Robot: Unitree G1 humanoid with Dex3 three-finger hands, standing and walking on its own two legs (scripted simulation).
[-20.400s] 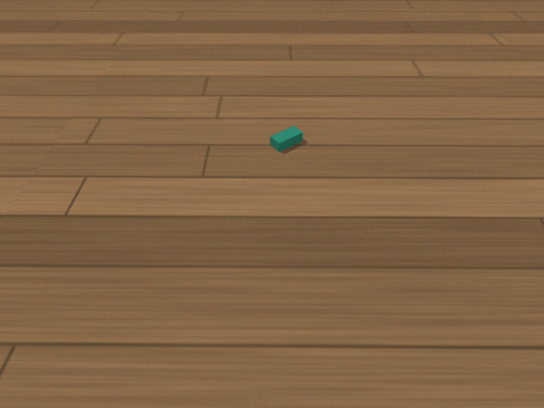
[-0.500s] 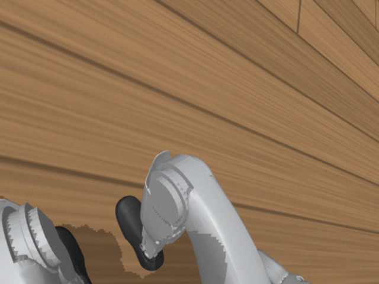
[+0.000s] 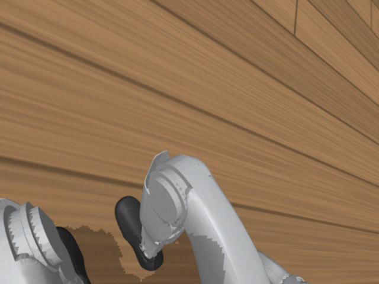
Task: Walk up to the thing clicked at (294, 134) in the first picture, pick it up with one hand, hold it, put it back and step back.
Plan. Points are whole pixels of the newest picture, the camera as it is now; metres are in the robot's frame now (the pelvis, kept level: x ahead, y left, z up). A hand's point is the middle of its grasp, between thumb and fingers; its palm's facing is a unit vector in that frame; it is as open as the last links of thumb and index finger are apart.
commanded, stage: close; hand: left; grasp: from above
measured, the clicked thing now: out of the picture +0.44 +0.35 -0.29
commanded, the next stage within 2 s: settle in 0.56 s
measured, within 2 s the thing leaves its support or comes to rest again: leaves its support in 0.94 s
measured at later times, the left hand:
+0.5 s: hand out of the picture +0.43 +0.36 -0.26, palm faces -0.43 -0.17 -0.89, open 11.5 cm
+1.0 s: hand out of the picture +0.42 +0.37 -0.25, palm faces -0.41 -0.19 -0.89, open 11.4 cm
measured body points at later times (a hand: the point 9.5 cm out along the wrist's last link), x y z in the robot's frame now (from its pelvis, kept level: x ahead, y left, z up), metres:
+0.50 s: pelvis +0.00 +0.00 +0.00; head +0.28 +0.15 +0.31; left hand +0.45 +0.36 -0.21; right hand +0.08 -0.23 -0.06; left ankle +0.07 +0.11 -0.28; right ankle +0.11 -0.07 -0.28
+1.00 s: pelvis +0.00 +0.00 +0.00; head +0.27 +0.15 +0.32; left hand +0.44 +0.37 -0.20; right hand +0.08 -0.24 -0.06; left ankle +0.07 +0.11 -0.28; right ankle +0.11 -0.07 -0.28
